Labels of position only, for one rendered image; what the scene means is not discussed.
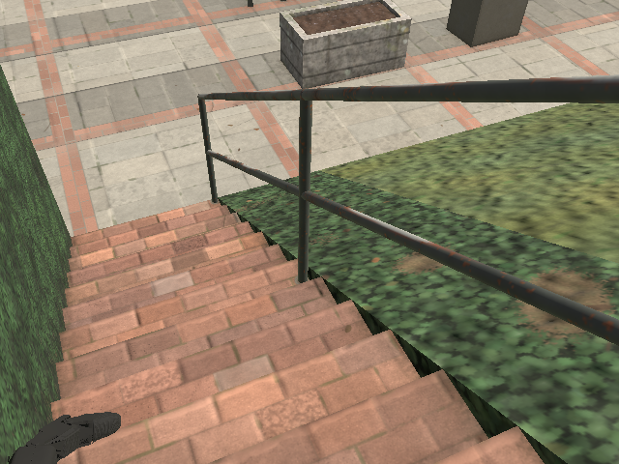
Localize stairs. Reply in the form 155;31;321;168
50;199;545;464

